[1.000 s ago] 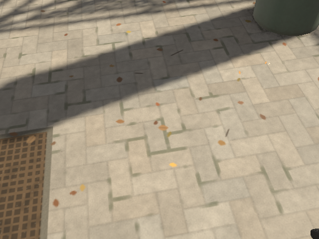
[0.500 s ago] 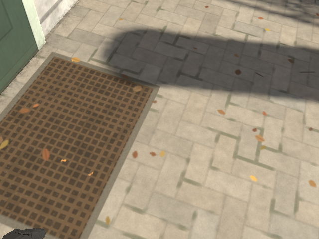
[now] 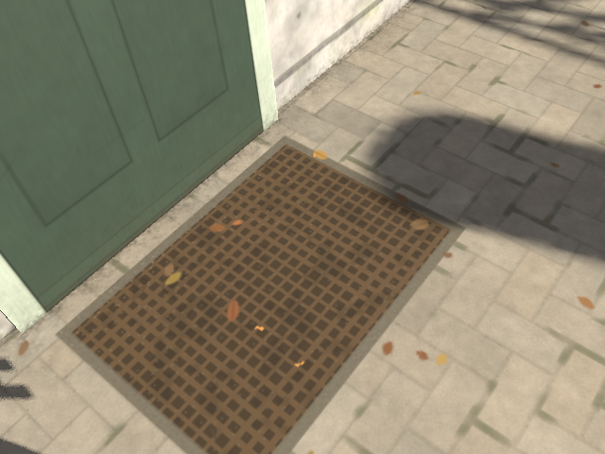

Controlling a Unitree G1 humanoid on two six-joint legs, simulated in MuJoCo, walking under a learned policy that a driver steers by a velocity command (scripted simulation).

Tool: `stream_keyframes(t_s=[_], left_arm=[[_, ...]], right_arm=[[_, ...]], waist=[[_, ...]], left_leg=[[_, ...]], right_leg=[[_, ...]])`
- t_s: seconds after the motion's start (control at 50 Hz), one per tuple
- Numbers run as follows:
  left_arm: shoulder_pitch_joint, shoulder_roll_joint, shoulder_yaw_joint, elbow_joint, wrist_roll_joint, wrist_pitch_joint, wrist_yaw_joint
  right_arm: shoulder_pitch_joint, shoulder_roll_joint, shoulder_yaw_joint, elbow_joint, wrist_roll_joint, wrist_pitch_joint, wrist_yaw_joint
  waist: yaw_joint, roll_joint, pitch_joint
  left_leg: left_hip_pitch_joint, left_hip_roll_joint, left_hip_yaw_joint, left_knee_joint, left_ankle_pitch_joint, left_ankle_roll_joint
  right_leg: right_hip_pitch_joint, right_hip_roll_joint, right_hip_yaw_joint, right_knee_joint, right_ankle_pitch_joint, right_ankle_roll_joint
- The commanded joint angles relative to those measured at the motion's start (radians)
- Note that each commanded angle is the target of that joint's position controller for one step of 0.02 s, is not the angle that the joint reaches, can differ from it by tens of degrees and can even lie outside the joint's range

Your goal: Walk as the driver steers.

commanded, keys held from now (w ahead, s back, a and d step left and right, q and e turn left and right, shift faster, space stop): w+shift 0.08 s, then w+e+shift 0.86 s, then shift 0.06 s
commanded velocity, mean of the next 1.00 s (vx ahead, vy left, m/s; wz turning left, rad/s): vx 0.79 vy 0.00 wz -0.63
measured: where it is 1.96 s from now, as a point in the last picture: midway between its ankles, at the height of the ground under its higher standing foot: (521, 295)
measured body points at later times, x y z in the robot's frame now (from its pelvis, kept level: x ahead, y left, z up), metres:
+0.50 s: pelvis +0.18 -0.01 -0.03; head +0.21 -0.02 +0.42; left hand +0.45 +0.18 -0.11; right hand +0.07 -0.27 -0.15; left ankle -0.02 +0.14 -0.74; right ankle +0.31 -0.15 -0.69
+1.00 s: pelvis +0.58 -0.22 -0.02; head +0.62 -0.26 +0.42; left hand +0.73 +0.05 -0.13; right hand +0.67 -0.55 -0.08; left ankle +0.84 -0.24 -0.71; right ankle +0.36 -0.13 -0.73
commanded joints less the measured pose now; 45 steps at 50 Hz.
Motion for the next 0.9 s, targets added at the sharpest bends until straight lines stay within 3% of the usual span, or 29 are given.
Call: stream_keyframes(t_s=[0.02,0.06,0.1,0.14,0.16,0.18,0.2,0.22,0.24,0.26,0.3,0.38,0.44,0.48,0.52,0.54,0.56,0.58,0.6,0.62,0.64,0.66,0.68,0.72,0.74,0.78,0.82,0.86,0.9], left_arm=[[0.03,0.199,0.05,-0.047,-0.021,0.004,0.014],[0.051,0.217,0.053,-0.049,-0.024,0.003,0.016],[0.071,0.224,0.053,-0.043,-0.038,-0.003,0.01],[0.042,0.204,0.044,-0.056,-0.051,0.001,0.007],[-0.022,0.156,0.03,-0.09,-0.049,-0.01,0.004],[-0.093,0.044,-0.003,-0.133,-0.047,-0.032,-0.01],[-0.123,0.071,0.012,-0.174,0.017,-0.027,-0.03],[-0.179,0.135,0.031,-0.183,0.029,-0.019,-0.038],[-0.138,0.132,0.038,-0.155,0.019,-0.016,-0.053],[-0.068,0.14,0.042,-0.117,0.017,-0.01,-0.066],[-0.035,0.144,0.045,-0.089,0.03,0.004,-0.091],[-0.134,0.118,0.029,-0.125,0.028,0.017,-0.112],[-0.236,0.104,0.009,-0.164,0.031,0.017,-0.128],[-0.276,0.079,-0.01,-0.184,0.029,0.016,-0.132],[-0.222,0.083,-0.012,-0.176,0.024,0.018,-0.116],[-0.111,0.113,0.0,-0.151,0.02,0.015,-0.105],[0.077,0.153,0.02,-0.101,0.012,0.01,-0.095],[0.308,0.215,0.053,-0.027,0.017,0.001,-0.078],[0.332,0.296,0.082,0.009,0.016,0.006,-0.052],[0.252,0.399,0.1,-0.023,0.025,0.019,-0.048],[0.267,0.362,0.102,-0.033,0.011,0.022,-0.045],[0.264,0.333,0.094,-0.004,0.013,0.016,-0.033],[0.237,0.286,0.083,0.007,0.015,0.003,-0.027],[0.155,0.235,0.061,-0.004,0.01,-0.022,-0.017],[0.156,0.214,0.052,-0.004,0.003,-0.035,-0.02],[0.171,0.207,0.046,0.003,-0.008,-0.056,-0.024],[0.204,0.212,0.047,0.014,-0.004,-0.064,-0.024],[0.239,0.222,0.053,0.029,-0.007,-0.064,-0.026],[0.292,0.234,0.058,0.054,-0.017,-0.066,-0.024]], right_arm=[[-0.001,-0.041,-0.004,-0.068,0.011,-0.026,0.016],[-0.014,-0.05,-0.001,-0.065,0.016,-0.048,0.025],[0.006,-0.044,0.0,-0.042,0.008,-0.078,0.029],[0.112,-0.028,-0.003,0.016,0.006,-0.107,0.031],[0.231,-0.05,-0.013,0.054,0.007,-0.119,0.026],[0.377,-0.101,-0.028,0.08,0.002,-0.128,0.016],[0.363,-0.235,-0.046,0.07,-0.098,-0.107,0.017],[0.316,-0.17,-0.039,0.067,-0.105,-0.107,0.014],[0.25,-0.116,-0.017,0.059,-0.084,-0.113,0.016],[0.208,-0.089,-0.007,0.05,-0.071,-0.118,0.018],[0.209,-0.073,0.003,0.063,-0.054,-0.131,0.014],[0.274,-0.056,0.009,0.116,-0.057,-0.151,0.026],[0.29,-0.056,0.011,0.151,-0.057,-0.159,0.021],[0.305,-0.073,0.011,0.178,-0.057,-0.158,0.015],[0.32,-0.117,0.006,0.195,-0.057,-0.153,0.006],[0.31,-0.154,-0.003,0.195,-0.062,-0.139,0.001],[0.28,-0.193,-0.017,0.184,-0.065,-0.122,-0.001],[0.232,-0.206,-0.02,0.159,-0.058,-0.119,0.003],[0.241,-0.102,0.004,0.147,-0.066,-0.128,0.022],[0.224,-0.018,0.028,0.034,-0.044,-0.152,0.042],[0.069,-0.099,0.019,-0.007,-0.056,-0.173,0.043],[0.054,-0.089,0.025,-0.019,-0.046,-0.185,0.044],[0.075,-0.077,0.034,-0.003,-0.053,-0.186,0.039],[0.126,-0.054,0.045,0.012,-0.086,-0.149,0.04],[0.125,-0.051,0.046,0.009,-0.093,-0.127,0.041],[0.033,-0.039,0.054,-0.028,-0.096,-0.102,0.046],[-0.118,-0.026,0.065,-0.087,-0.08,-0.102,0.055],[-0.192,-0.007,0.076,-0.102,-0.068,-0.108,0.066],[-0.24,-0.009,0.079,-0.114,-0.057,-0.115,0.067]], waist=[[0.016,-0.282,-0.109],[0.02,-0.275,-0.075],[0.006,-0.241,-0.024],[-0.069,-0.17,0.022],[-0.132,-0.122,0.002],[-0.197,0.057,-0.057],[-0.199,0.239,-0.041],[-0.186,0.109,0.051],[-0.135,0.076,0.079],[-0.098,0.08,0.058],[-0.081,0.09,0.035],[-0.089,0.056,0.109],[-0.099,0.041,0.157],[-0.096,0.026,0.164],[-0.046,0.061,0.077],[0.023,0.09,-0.004],[0.117,0.117,-0.114],[0.226,0.08,-0.222],[0.173,-0.084,-0.23],[0.072,-0.305,-0.298],[0.139,-0.12,-0.275],[0.092,-0.084,-0.153],[0.031,0.01,-0.058],[-0.057,0.017,-0.001],[-0.071,0.004,0.016],[-0.063,-0.002,0.067],[-0.023,-0.023,0.114],[0.016,-0.05,0.092],[0.058,-0.08,0.046]], left_leg=[[-0.032,0.036,0.141,-0.138,0.01,-0.002],[0.052,0.051,0.156,-0.295,-0.019,0.044],[0.17,0.049,0.17,-0.49,0.028,0.094],[0.363,0.038,0.208,-0.735,0.239,0.138],[0.569,0.112,0.145,-0.742,0.272,0.161],[0.758,0.318,-0.084,-0.795,0.104,0.19],[0.694,0.508,-0.388,-0.904,-0.246,0.264],[0.614,0.513,-0.381,-0.908,-0.287,0.286],[0.589,0.455,-0.283,-0.898,-0.208,0.25],[0.567,0.406,-0.176,-0.902,-0.102,0.214],[0.516,0.354,-0.02,-0.918,0.042,0.193],[0.468,0.334,0.163,-0.955,0.213,0.186],[0.448,0.319,0.288,-0.988,0.346,0.174],[0.46,0.316,0.367,-0.961,0.641,0.164],[0.515,0.331,0.416,-0.794,1.327,0.153],[0.543,0.35,0.421,-0.621,1.552,0.151],[0.502,0.373,0.409,-0.388,1.651,0.161],[0.324,0.357,0.391,-0.085,1.485,0.151],[0.038,0.225,0.367,0.258,0.552,0.129],[-0.35,0.036,0.226,0.572,0.024,0.083],[-0.45,0.087,0.058,0.572,0.157,0.1],[-0.455,0.126,0.064,0.517,0.204,0.104],[-0.39,0.172,0.074,0.411,0.23,0.103],[-0.264,0.211,0.074,0.312,0.189,0.074],[-0.245,0.221,0.079,0.268,0.157,0.057],[-0.248,0.232,0.123,0.134,0.174,0.032],[-0.248,0.209,0.165,-0.047,0.33,0.016],[-0.191,0.165,0.178,-0.228,0.498,0.022],[-0.149,0.12,0.19,-0.338,0.598,0.043]], right_leg=[[0.146,-0.186,0.252,-0.256,-0.29,-0.166],[0.089,-0.216,0.284,-0.288,-0.382,-0.168],[0.004,-0.216,0.287,-0.286,-0.364,-0.175],[-0.134,-0.163,0.267,-0.223,-0.347,-0.155],[-0.317,-0.122,0.242,-0.109,-0.292,-0.105],[-0.52,-0.016,0.127,0.22,-0.263,-0.032],[-0.684,0.056,0.005,0.373,-0.294,-0.036],[-0.738,-0.016,0.091,0.494,-0.21,-0.044],[-0.743,-0.023,0.105,0.547,-0.127,-0.04],[-0.697,-0.034,0.092,0.581,-0.071,-0.027],[-0.651,-0.045,0.045,0.675,-0.006,-0.011],[-0.691,-0.066,0.0,0.68,0.08,-0.014],[-0.626,-0.083,-0.105,0.514,0.113,-0.048],[-0.521,-0.06,-0.188,0.389,0.079,-0.1],[-0.333,0.031,-0.272,0.334,0.011,-0.158],[-0.219,0.075,-0.275,0.335,-0.051,-0.181],[-0.019,0.116,-0.259,0.345,-0.13,-0.207],[0.301,0.131,-0.172,0.249,-0.118,-0.239],[0.511,-0.017,0.085,0.171,-0.27,-0.257],[0.672,-0.243,0.721,-0.099,-0.467,-0.399],[0.647,-0.249,0.807,-0.213,-0.469,-0.381],[0.52,-0.248,0.734,-0.242,-0.371,-0.355],[0.349,-0.214,0.629,-0.251,-0.244,-0.323],[0.113,-0.12,0.454,-0.265,-0.133,-0.309],[0.045,-0.093,0.423,-0.272,-0.086,-0.319],[-0.06,-0.045,0.355,-0.318,-0.043,-0.315],[-0.103,-0.008,0.331,-0.349,0.088,-0.291],[-0.06,0.015,0.311,-0.323,0.276,-0.251],[0.05,-0.009,0.333,-0.299,0.502,-0.221]])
